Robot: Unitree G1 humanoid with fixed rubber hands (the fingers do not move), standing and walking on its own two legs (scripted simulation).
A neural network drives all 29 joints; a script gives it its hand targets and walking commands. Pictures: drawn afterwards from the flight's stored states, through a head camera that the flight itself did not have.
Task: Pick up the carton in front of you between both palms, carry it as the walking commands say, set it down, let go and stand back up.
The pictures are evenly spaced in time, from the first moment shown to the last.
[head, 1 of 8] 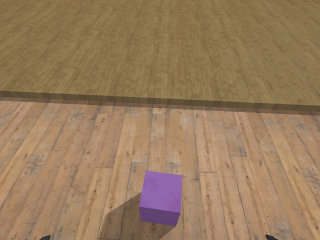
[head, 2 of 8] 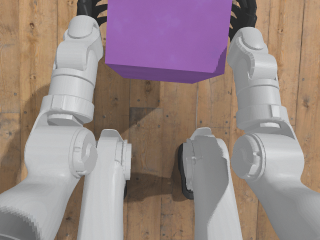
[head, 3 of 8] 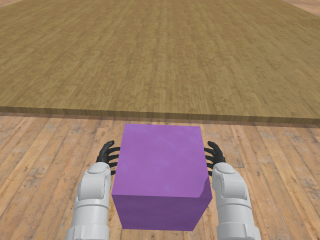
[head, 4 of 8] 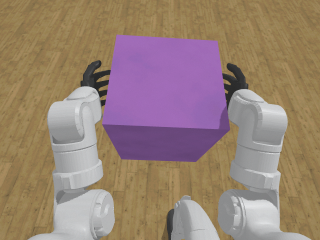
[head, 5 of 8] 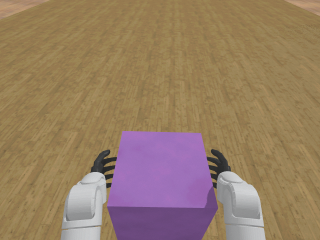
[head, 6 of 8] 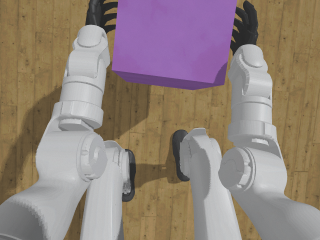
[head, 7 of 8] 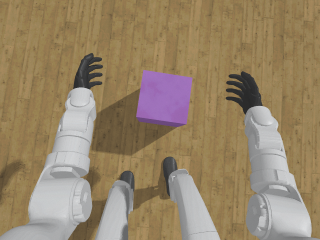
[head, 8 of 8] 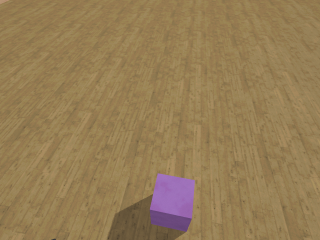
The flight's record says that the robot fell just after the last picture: no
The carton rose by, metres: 0.83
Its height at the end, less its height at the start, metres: +0.08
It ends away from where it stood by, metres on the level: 2.61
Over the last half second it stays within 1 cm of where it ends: yes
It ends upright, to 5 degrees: yes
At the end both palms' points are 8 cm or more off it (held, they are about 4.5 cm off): yes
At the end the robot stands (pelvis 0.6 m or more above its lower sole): yes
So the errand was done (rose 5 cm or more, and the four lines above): yes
